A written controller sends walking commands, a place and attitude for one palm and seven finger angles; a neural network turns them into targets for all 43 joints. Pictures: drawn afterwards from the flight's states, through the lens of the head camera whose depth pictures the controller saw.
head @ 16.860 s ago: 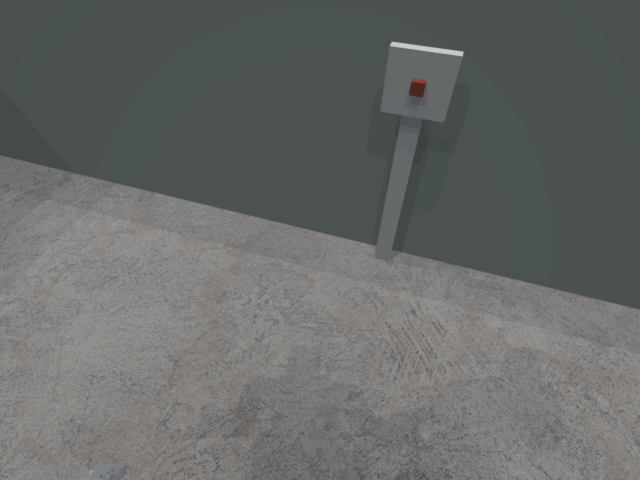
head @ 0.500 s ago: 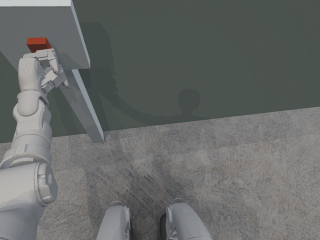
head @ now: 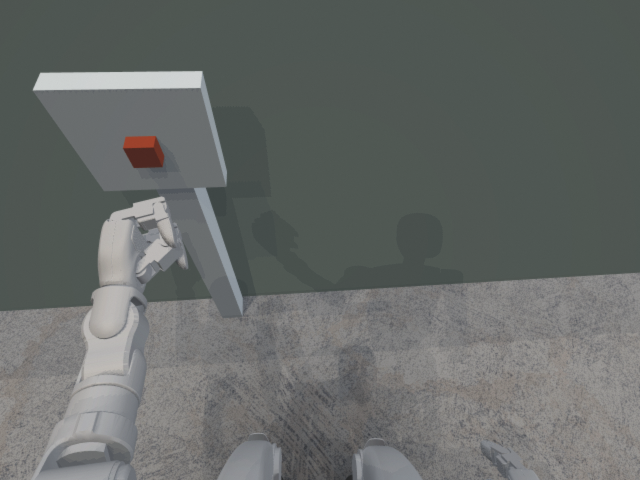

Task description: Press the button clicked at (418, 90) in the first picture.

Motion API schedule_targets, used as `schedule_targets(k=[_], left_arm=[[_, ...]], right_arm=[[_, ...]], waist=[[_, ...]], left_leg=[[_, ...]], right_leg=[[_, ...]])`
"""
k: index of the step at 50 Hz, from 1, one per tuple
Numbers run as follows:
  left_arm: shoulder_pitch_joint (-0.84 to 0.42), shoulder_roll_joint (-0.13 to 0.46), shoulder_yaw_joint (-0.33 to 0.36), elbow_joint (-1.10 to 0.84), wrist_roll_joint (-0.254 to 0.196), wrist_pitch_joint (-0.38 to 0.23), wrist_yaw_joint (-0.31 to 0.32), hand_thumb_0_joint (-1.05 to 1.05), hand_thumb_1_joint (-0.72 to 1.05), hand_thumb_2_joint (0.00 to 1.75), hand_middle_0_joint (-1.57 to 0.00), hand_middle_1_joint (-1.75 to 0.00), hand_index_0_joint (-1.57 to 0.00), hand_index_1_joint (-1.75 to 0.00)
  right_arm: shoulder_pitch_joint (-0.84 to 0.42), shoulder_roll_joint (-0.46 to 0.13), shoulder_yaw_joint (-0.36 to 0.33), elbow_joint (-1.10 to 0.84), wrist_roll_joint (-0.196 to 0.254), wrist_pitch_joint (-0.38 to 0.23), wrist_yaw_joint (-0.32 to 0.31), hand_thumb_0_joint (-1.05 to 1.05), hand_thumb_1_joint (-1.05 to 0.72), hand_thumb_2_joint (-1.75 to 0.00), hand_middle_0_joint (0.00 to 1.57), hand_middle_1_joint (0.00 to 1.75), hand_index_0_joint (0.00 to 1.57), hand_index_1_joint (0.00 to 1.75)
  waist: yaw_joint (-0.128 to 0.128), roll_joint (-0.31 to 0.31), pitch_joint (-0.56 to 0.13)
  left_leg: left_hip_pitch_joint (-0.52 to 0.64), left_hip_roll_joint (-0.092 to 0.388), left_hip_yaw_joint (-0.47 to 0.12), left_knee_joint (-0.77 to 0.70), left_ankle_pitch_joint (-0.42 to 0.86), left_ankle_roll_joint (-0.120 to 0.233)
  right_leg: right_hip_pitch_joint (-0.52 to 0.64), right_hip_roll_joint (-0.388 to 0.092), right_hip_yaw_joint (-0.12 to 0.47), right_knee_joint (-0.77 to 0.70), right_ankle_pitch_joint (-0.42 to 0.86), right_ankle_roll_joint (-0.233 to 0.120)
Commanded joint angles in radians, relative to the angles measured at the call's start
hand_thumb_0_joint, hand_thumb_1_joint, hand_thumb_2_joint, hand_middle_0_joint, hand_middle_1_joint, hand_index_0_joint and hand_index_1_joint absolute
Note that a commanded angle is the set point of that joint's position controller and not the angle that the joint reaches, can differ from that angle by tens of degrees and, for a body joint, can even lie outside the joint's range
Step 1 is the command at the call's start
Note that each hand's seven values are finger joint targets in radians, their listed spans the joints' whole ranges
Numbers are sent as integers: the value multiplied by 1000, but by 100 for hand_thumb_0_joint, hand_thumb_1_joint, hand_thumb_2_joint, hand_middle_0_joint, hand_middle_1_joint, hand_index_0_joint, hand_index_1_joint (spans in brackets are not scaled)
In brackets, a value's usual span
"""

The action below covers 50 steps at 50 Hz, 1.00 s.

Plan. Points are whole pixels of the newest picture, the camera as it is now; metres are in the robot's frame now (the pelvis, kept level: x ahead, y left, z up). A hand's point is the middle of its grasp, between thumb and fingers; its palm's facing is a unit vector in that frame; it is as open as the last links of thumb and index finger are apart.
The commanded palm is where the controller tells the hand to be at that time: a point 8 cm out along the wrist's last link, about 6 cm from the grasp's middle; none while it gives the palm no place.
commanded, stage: pull the fist back off the button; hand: left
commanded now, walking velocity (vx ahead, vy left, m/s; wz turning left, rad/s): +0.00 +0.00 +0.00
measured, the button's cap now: (144, 150) +0.51 +0.24 +0.07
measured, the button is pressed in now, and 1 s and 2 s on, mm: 0 0 0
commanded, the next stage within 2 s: draw the hand back to the body in 0.10 s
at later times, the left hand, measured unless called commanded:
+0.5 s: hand (148, 268) +0.33 +0.19 +0.09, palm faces +0.12 -0.99 -0.04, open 3.1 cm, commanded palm +0.29 +0.25 +0.09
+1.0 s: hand (48, 326) +0.25 +0.22 +0.16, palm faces +0.30 -0.90 -0.32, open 3.1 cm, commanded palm +0.20 +0.27 +0.18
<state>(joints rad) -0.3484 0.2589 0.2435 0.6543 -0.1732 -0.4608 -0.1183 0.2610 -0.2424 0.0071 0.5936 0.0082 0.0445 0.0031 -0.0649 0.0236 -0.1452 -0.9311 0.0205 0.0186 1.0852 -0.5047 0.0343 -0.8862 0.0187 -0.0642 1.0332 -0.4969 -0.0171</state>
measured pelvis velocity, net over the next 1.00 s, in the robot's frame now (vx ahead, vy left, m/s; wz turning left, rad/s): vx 0.02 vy -0.01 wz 0.03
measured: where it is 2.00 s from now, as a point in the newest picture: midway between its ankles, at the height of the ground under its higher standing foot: outside the picture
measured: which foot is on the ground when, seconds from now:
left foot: down 0.00-1.00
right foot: down 0.00-1.00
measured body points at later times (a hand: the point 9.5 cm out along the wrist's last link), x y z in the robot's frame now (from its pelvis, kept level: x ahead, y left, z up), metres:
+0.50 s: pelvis -0.01 -0.01 +0.02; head +0.05 -0.01 +0.47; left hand +0.32 +0.24 +0.09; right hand +0.10 -0.26 -0.09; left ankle +0.00 +0.09 -0.66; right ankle -0.01 -0.11 -0.66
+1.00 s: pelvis +0.02 -0.01 +0.07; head +0.02 -0.03 +0.52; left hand +0.23 +0.27 +0.18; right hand +0.22 -0.23 -0.01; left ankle +0.00 +0.09 -0.66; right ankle -0.01 -0.11 -0.66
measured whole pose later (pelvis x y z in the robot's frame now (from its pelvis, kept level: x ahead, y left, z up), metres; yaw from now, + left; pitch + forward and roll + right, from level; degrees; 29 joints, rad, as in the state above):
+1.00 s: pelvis +0.02 -0.01 +0.07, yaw +2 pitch +1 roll +0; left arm 0.31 0.31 0.15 -0.12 -0.07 -0.05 0.10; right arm 0.18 -0.24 0.05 0.57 0.03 -0.07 -0.10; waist 0.03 0.06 -0.03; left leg -0.26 -0.01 0.02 0.56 -0.32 0.02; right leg -0.23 0.01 -0.06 0.54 -0.33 -0.02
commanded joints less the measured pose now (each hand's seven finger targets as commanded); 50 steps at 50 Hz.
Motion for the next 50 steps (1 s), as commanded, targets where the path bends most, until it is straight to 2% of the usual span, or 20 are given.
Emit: schedule_targets(k=[1, 3, 6, 9, 10, 11, 13, 14, 16, 19, 21, 27, 35, 36, 37, 38, 41, 42, 46, 50], left_arm=[[-277, 153, 23, -220, -14, -60, 6, 0, 90, 90, -130, -150, -130, -150], [-348, 161, 21, -226, -6, -64, 10, 0, 90, 90, -130, -150, -130, -150], [-376, 197, 54, -197, -3, -70, 7, 0, 90, 90, -130, -150, -130, -150], [-369, 172, 28, -203, -6, -75, -6, 0, 90, 90, -130, -150, -130, -150], [-374, 158, 14, -181, -8, -69, -9, 0, 90, 90, -130, -150, -130, -150], [-337, 190, 44, -213, -13, -64, -9, 0, 90, 90, -130, -150, -130, -150], [-238, 197, 46, -289, -24, -39, -12, 0, 90, 90, -130, -150, -130, -150], [-202, 203, 49, -327, -32, -21, -9, 0, 90, 90, -130, -150, -130, -150], [-120, 211, 67, -355, -48, 16, -1, 0, 90, 90, -130, -150, -130, -150], [-31, 222, 91, -424, -63, 40, 11, 0, 90, 90, -130, -150, -130, -150], [13, 192, 71, -469, -73, 46, 11, 0, 90, 90, -130, -150, -130, -150], [92, 166, 26, -577, -91, 63, -24, 0, 90, 90, -130, -150, -130, -150], [271, 192, 68, -739, -126, 138, -48, 0, 90, 90, -130, -150, -130, -150], [278, 328, 60, -779, 24, 185, 65, 0, 90, 90, -130, -150, -130, -150], [319, 274, 43, -808, 33, 218, 122, 0, 90, 90, -130, -150, -130, -150], [361, 225, -5, -832, 55, 245, 154, 0, 90, 90, -130, -150, -130, -150], [410, 219, -13, -887, 79, 297, 211, 0, 90, 90, -130, -150, -130, -150], [421, 230, -5, -902, 84, 309, 221, 0, 90, 90, -130, -150, -130, -150], [483, 219, 3, -986, 101, 340, 242, 0, 90, 90, -130, -150, -130, -150], [539, 210, 10, -1071, 105, 357, 244, 0, 90, 90, -130, -150, -130, -150]], right_arm=[[75, -150, -61, -76, 4, -35, -19, 0, -90, -90, 20, 30, 20, 30], [64, -146, -57, -69, 2, -42, -26, 0, -90, -90, 20, 30, 20, 30], [55, -147, -54, -64, 1, -51, -36, 0, -90, -90, 20, 30, 20, 30], [47, -147, -52, -69, 2, -59, -35, 0, -90, -90, 20, 30, 20, 30], [48, -147, -52, -66, 3, -60, -34, 0, -90, -90, 20, 30, 20, 30], [49, -152, -54, -79, 5, -60, -33, 0, -90, -90, 20, 30, 20, 30], [39, -151, -54, -112, 15, -58, -32, 0, -90, -90, 20, 30, 20, 30], [36, -149, -51, -123, 19, -55, -32, 0, -90, -90, 20, 30, 20, 30], [27, -144, -48, -140, 28, -53, -38, 0, -90, -90, 20, 30, 20, 30], [6, -138, -42, -157, 36, -62, -46, 0, -90, -90, 20, 30, 20, 30], [-5, -133, -41, -162, 39, -74, -50, 0, -90, -90, 20, 30, 20, 30], [-38, -133, -36, -165, 47, -119, -66, 0, -90, -90, 20, 30, 20, 30], [-89, -126, -23, -191, 53, -183, -84, 0, -90, -90, 20, 30, 20, 30], [-119, -118, -32, -186, 46, -162, -97, 0, -90, -90, 20, 30, 20, 30], [-118, -107, -26, -195, 42, -161, -104, 0, -90, -90, 20, 30, 20, 30], [-129, -104, -19, -195, 42, -155, -107, 0, -90, -90, 20, 30, 20, 30], [-141, -103, -11, -186, 38, -146, -112, 0, -90, -90, 20, 30, 20, 30], [-146, -105, -8, -181, 34, -146, -115, 0, -90, -90, 20, 30, 20, 30], [-160, -96, -2, -170, 26, -153, -114, 0, -90, -90, 20, 30, 20, 30], [-174, -94, 2, -166, 18, -160, -107, 0, -90, -90, 20, 30, 20, 30]], waist=[[-26, 8, -363], [-29, 54, -368], [-22, 37, -377], [-12, 94, -410], [-22, 60, -398], [3, 64, -430], [25, 96, -471], [30, 89, -465], [29, -3, -404], [37, -8, -322], [28, -27, -274], [17, 33, -187], [62, 29, -167], [91, 13, -163], [72, -11, -123], [73, 16, -97], [72, 22, -50], [74, -26, -39], [81, 36, -22], [90, 29, 1]], left_leg=[[301, 0, -53, -103, 463, -24], [291, -6, -52, -95, 424, -23], [277, -9, -54, -93, 382, -23], [319, -9, -61, -95, 396, -30], [308, -8, -62, -97, 376, -28], [318, -10, -60, -110, 381, -27], [380, -10, -57, -142, 429, -27], [386, -11, -54, -162, 439, -26], [334, -13, -41, -193, 392, -14], [308, -18, -30, -239, 332, -9], [313, -19, -23, -265, 287, -4], [393, -17, -33, -324, 241, -4], [484, -20, -43, -391, 289, -4], [530, -13, -38, -437, 281, 5], [540, -12, -35, -456, 271, 7], [571, -12, -29, -476, 288, 7], [647, -5, -33, -524, 322, 6], [660, -4, -33, -534, 352, 10], [764, -3, -29, -586, 438, 6], [819, -1, -28, -628, 503, 4]], right_leg=[[165, 14, 28, -86, 430, 1], [149, 10, 36, -78, 408, -1], [153, 9, 40, -79, 373, -3], [133, 10, 36, -75, 354, -8], [131, 10, 34, -82, 341, -6], [172, 11, 37, -89, 348, -8], [229, 13, 35, -109, 383, -11], [270, 14, 34, -125, 399, -9], [337, 15, 38, -165, 404, -1], [380, 10, 46, -210, 380, 4], [391, 8, 49, -248, 340, 8], [384, 4, 45, -314, 263, 2], [478, -6, 32, -363, 314, 2], [513, -38, 83, -431, 293, -11], [523, -42, 83, -461, 282, -5], [542, -42, 77, -472, 303, -5], [583, -41, 59, -515, 336, -5], [609, -39, 57, -532, 370, -5], [666, -40, 46, -572, 450, -6], [715, -38, 38, -609, 495, -4]])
